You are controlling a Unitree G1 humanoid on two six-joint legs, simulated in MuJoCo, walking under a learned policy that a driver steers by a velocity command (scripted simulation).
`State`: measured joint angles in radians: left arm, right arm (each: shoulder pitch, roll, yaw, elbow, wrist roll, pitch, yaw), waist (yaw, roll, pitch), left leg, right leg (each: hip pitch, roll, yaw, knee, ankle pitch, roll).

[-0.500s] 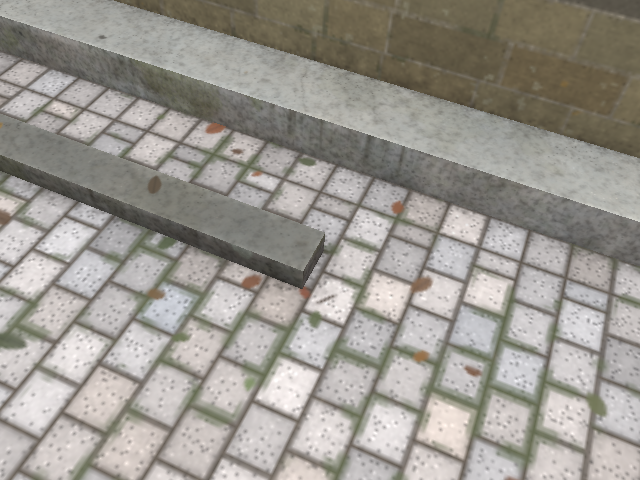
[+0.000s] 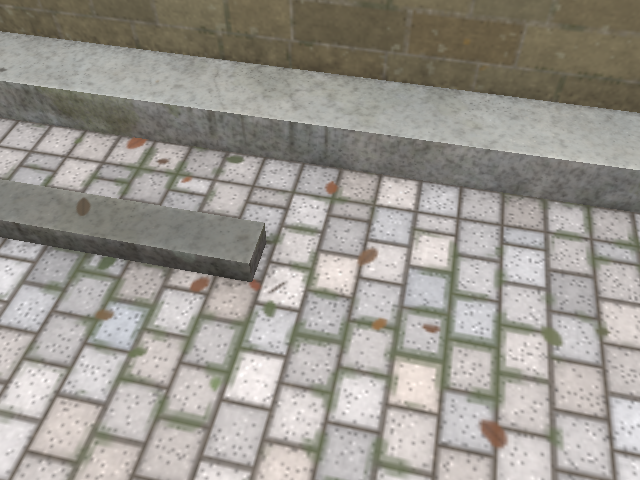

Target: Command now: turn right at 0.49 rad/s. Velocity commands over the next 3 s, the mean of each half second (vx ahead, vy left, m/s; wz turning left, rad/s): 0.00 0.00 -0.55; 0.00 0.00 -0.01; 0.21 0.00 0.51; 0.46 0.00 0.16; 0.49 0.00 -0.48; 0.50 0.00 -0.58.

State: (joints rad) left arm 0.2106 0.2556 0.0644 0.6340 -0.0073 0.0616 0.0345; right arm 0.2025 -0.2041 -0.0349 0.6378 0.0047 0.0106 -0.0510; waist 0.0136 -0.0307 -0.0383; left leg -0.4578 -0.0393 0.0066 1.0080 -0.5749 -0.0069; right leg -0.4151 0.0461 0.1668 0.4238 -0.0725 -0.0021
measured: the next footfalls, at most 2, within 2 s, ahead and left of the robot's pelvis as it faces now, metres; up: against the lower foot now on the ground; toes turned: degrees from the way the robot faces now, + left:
right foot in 0.46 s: -0.08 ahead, -0.13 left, +0.06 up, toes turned -8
left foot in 0.86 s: +0.00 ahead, +0.09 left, +0.06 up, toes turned -17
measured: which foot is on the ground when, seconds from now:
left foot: down 0.00-0.46, up 0.48-0.84, down 0.86-1.00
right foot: down 0.00-0.02, up 0.04-0.44, down 0.46-1.00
